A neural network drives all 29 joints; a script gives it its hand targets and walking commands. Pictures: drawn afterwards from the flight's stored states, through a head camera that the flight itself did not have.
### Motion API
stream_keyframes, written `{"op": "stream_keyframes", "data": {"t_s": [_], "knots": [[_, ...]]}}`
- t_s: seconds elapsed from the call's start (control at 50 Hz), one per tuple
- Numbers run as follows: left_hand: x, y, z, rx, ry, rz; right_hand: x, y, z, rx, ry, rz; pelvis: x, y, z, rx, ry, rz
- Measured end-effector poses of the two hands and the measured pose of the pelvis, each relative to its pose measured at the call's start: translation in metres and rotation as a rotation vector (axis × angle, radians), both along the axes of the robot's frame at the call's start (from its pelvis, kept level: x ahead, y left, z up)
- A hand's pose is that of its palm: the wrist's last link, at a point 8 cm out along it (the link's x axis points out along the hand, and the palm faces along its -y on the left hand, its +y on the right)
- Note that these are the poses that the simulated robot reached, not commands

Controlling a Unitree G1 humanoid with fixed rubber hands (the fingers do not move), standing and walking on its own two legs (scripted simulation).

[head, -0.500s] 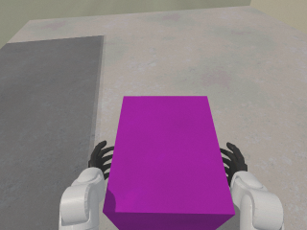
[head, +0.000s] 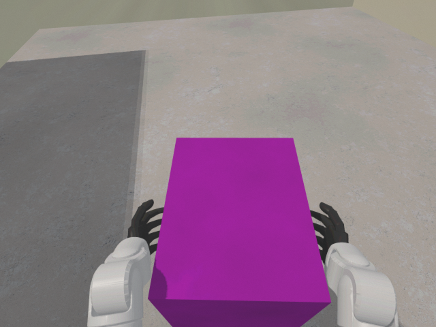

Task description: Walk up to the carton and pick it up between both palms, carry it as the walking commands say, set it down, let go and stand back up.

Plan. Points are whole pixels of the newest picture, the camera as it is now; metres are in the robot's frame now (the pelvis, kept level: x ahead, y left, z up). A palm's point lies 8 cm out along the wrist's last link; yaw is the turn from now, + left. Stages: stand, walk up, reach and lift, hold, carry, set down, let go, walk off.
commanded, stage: carry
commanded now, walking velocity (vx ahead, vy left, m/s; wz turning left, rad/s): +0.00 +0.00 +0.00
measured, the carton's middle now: (233, 235) +0.31 +0.00 +0.00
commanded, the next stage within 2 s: none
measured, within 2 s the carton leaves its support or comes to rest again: neither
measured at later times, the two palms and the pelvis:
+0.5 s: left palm (145, 244) +0.26 +0.15 +0.06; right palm (334, 250) +0.25 -0.17 +0.06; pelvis +0.00 +0.00 +0.00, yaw +0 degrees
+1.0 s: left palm (145, 244) +0.26 +0.15 +0.06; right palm (335, 251) +0.25 -0.17 +0.06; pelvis +0.00 +0.00 +0.00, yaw +0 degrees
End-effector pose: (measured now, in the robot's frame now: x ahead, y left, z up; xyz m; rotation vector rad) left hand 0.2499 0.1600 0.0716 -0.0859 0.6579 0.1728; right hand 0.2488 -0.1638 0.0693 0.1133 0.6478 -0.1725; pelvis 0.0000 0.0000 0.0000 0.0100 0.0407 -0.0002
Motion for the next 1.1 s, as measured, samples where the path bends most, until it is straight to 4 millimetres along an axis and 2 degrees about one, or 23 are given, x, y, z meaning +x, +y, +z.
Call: {"op": "stream_keyframes", "data": {"t_s": [0.62, 1.1], "knots": [[0.007, -0.006, -0.013, 0.022, -0.005, -0.017, 0.005, -0.006, -0.014, -0.011, -0.005, 0.011, -0.003, -0.005, 0.0, 0.001, -0.003, -0.004], [0.005, -0.006, -0.01, 0.019, -0.016, -0.018, 0.002, -0.006, -0.011, -0.012, -0.015, 0.006, -0.002, -0.005, 0.0, 0.001, -0.004, -0.006]]}}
